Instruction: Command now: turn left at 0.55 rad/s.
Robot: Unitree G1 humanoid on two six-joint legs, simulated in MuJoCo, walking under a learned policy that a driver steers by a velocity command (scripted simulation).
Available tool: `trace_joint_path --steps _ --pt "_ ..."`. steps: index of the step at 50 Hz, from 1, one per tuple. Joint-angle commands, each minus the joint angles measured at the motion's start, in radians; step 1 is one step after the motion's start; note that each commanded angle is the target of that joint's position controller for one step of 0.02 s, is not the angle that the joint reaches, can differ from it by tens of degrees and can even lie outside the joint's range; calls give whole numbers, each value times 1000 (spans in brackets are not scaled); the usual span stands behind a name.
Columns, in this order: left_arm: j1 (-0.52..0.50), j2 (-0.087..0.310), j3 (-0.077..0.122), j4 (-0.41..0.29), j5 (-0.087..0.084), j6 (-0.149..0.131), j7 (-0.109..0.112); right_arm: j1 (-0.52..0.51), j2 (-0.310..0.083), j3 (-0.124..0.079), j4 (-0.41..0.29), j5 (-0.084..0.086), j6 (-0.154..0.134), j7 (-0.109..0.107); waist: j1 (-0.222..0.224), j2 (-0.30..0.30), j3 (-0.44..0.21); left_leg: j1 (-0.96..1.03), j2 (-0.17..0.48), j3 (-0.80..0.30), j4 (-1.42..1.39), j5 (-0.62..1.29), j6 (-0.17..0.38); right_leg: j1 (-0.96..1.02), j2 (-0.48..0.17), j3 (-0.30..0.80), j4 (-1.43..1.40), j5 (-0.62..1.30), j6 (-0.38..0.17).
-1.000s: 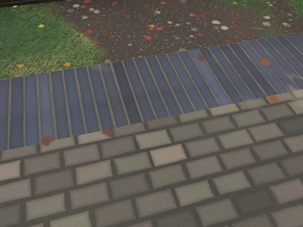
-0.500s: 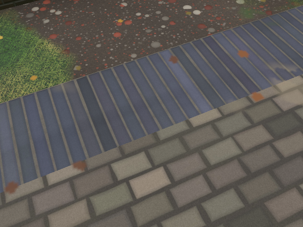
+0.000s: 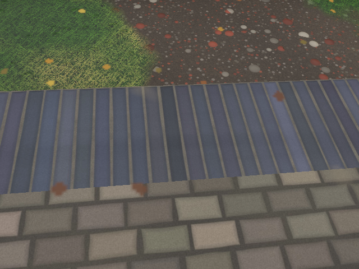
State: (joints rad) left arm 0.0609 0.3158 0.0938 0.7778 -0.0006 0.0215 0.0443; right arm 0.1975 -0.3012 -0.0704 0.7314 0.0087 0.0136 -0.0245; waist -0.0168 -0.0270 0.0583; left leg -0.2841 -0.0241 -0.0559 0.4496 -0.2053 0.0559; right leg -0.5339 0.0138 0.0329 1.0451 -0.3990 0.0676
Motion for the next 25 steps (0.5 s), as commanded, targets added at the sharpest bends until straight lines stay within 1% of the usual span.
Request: trace_joint_path --steps 1,3,5,9,10,11,12,13,14,15,16,17,18,19,20,21,22,23,25 --pt "-27 52 10 -62 -5 -18 1 -6 -177 -47 -69 5 -4 -18 2 142 -174 252 230 -252 -74 499 169 -67 -3 40 -111 48 20" --pt "-36 51 8 -62 -5 -19 -4 -14 -189 -51 -75 4 3 -21 -4 157 -165 222 221 -275 -74 428 169 -19 3 47 -193 59 28" --pt "-38 58 8 -60 -7 -21 -10 -26 -195 -54 -81 2 10 -18 -8 172 -153 174 216 -307 -77 371 172 36 12 50 -253 59 29" --pt "-20 73 11 -56 -12 -36 -23 -56 -192 -53 -91 4 19 -9 -8 192 -143 144 200 -388 -54 358 167 121 30 57 -373 38 14" --pt "-8 77 12 -53 -13 -41 -28 -65 -190 -53 -95 7 22 -8 -3 197 -146 148 194 -410 -41 370 161 145 33 57 -419 44 7" --pt "15 78 14 -47 -14 -47 -32 -80 -187 -51 -99 11 25 -10 11 198 -149 147 181 -424 -23 371 148 184 36 53 -492 78 -3" --pt "52 79 17 -35 -13 -53 -37 -101 -181 -48 -106 18 29 -13 37 193 -152 128 155 -425 1 338 121 252 35 40 -609 166 -16" --pt "85 98 24 -22 -9 -56 -38 -102 -165 -43 -111 20 32 -17 49 171 -155 76 116 -407 36 238 80 348 -4 50 -703 287 -36" --pt "105 163 37 -26 9 -52 -32 -61 -116 -29 -115 8 32 -16 24 13 -187 -42 33 -311 198 -17 24 476 -189 209 -728 393 -102" --pt "84 226 46 -25 33 -43 -30 -15 -100 -28 -132 11 23 -15 -25 -240 -144 -250 -138 -143 365 -427 -39 501 -366 447 -740 621 -276" --pt "64 170 31 -46 40 -47 -31 -1 -187 -51 -113 -8 13 -15 -3 -181 -144 -270 -67 -140 600 -465 -83 445 -440 491 -747 611 -372" --pt "20 119 15 -59 32 -50 -27 1 -223 -69 -91 2 15 -13 -15 -115 -122 -258 -50 -142 687 -396 -95 407 -377 394 -738 561 -347" --pt "-17 98 9 -61 17 -48 -25 11 -201 -68 -70 2 24 -17 -27 -89 -98 -257 -44 -132 716 -338 -112 392 -305 304 -728 496 -299" --pt "-23 84 2 -60 1 -48 -23 9 -178 -63 -65 -2 32 -20 -17 -94 -82 -274 -45 -132 734 -292 -127 399 -275 262 -725 478 -280" --pt "-11 84 -4 -51 -2 -45 -20 3 -146 -54 -65 1 35 -18 -9 -100 -75 -264 -50 -123 730 -266 -139 395 -253 225 -724 509 -280" --pt "9 86 -5 -41 0 -41 -17 -12 -125 -45 -72 5 34 -16 1 -108 -74 -250 -51 -99 688 -248 -145 400 -233 189 -728 525 -282" --pt "29 87 -6 -31 3 -38 -15 -32 -109 -37 -80 8 31 -15 14 -120 -82 -245 -44 -81 624 -238 -150 432 -227 173 -724 539 -286" --pt "43 89 -7 -24 5 -36 -13 -48 -96 -30 -86 8 28 -15 26 -128 -93 -230 -29 -69 548 -236 -154 462 -229 165 -718 552 -290" --pt "37 103 -7 -16 4 -31 -14 -66 -69 -12 -91 0 25 -11 36 -147 -113 -127 11 -26 378 -243 -156 458 -227 139 -706 568 -286"
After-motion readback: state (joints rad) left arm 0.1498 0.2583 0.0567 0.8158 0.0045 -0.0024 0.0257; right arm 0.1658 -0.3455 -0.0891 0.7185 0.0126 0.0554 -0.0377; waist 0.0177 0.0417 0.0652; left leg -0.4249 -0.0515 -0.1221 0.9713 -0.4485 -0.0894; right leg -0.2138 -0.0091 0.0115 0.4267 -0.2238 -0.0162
